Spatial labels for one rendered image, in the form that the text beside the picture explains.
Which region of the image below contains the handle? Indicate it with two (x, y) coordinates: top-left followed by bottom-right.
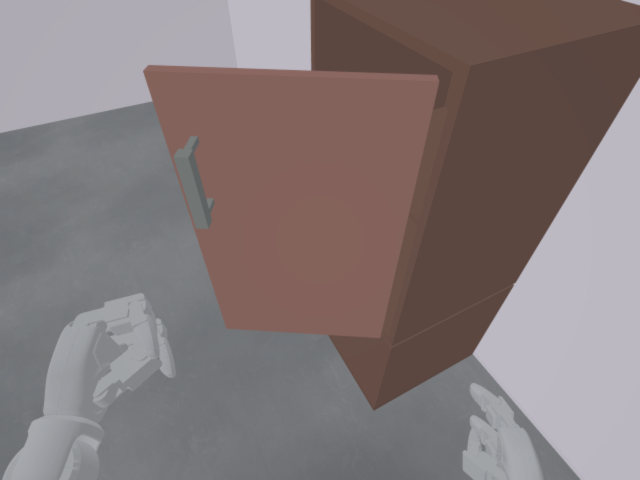
(173, 136), (215, 229)

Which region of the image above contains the cupboard door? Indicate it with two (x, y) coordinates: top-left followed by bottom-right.
(143, 65), (439, 338)

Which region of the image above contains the robot left hand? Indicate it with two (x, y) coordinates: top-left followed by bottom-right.
(43, 293), (176, 424)

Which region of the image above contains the left robot forearm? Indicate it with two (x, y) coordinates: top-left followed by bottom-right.
(2, 415), (104, 480)

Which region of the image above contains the robot right hand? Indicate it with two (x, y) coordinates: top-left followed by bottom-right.
(463, 383), (544, 480)

